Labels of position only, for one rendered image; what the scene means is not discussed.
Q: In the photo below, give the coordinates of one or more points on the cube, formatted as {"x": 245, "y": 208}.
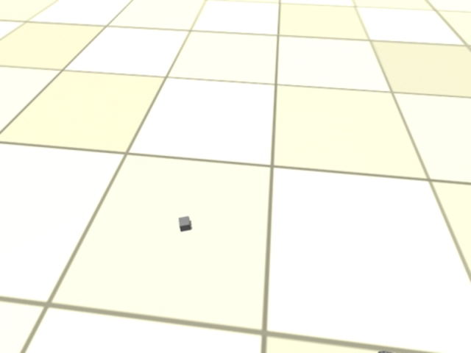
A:
{"x": 184, "y": 223}

